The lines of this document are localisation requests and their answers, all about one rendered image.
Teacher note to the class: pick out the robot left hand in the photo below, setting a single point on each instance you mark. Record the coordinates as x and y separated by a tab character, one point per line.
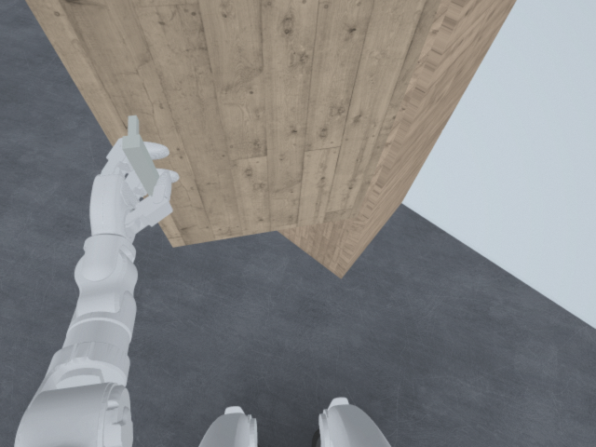
113	197

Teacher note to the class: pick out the cupboard door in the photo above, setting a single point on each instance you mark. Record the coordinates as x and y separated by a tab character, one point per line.
275	112

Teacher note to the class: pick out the robot left forearm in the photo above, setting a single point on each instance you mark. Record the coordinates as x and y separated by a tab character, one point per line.
96	346

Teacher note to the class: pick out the left robot upper arm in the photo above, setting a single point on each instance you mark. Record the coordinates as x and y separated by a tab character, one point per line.
81	416

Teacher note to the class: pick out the left robot shin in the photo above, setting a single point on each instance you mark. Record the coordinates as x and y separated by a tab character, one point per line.
233	409

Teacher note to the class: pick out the right robot thigh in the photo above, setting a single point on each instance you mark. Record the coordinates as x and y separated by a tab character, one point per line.
347	425

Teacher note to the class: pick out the handle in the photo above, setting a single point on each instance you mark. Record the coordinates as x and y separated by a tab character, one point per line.
138	156

